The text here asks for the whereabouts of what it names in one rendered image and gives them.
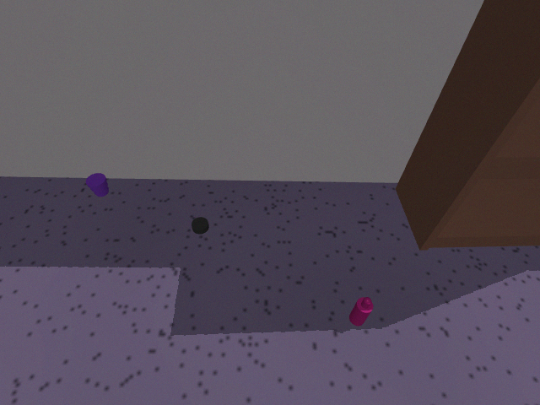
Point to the bookshelf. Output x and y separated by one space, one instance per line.
473 178

